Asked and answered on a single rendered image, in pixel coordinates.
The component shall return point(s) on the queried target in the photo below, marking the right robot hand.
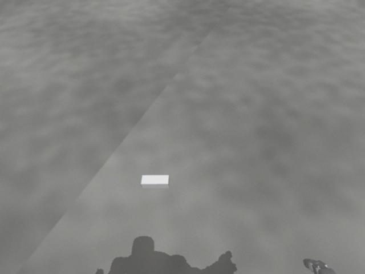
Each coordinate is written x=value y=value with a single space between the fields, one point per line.
x=318 y=267

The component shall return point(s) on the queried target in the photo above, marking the carton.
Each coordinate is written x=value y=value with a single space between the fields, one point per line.
x=155 y=181

